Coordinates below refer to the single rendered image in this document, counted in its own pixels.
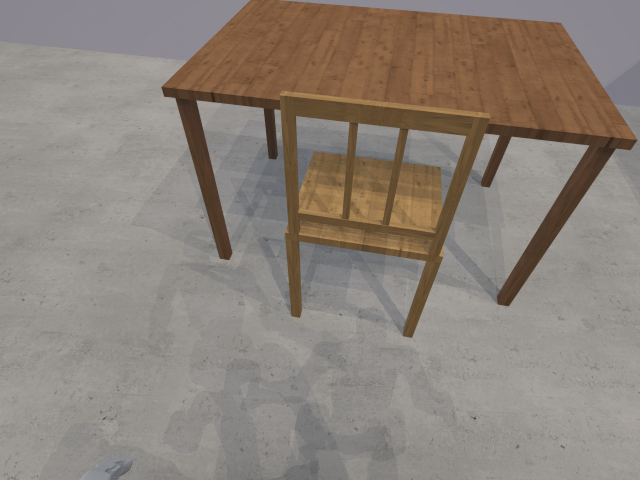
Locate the table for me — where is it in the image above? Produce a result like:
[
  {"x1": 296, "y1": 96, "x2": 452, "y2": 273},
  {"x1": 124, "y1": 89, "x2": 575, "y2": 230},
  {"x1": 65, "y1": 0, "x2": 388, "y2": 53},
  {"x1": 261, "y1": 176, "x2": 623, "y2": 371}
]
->
[{"x1": 161, "y1": 0, "x2": 637, "y2": 306}]

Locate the chair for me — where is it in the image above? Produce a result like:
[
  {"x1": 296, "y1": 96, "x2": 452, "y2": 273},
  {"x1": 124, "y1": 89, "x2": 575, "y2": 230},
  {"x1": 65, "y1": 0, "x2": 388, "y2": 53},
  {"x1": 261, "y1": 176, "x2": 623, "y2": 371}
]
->
[{"x1": 280, "y1": 91, "x2": 490, "y2": 338}]

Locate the robot left hand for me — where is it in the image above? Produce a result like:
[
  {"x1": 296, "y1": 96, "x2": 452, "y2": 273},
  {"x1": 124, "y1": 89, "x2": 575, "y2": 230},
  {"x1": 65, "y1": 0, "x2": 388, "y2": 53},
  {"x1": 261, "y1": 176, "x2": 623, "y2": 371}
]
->
[{"x1": 80, "y1": 456, "x2": 133, "y2": 480}]

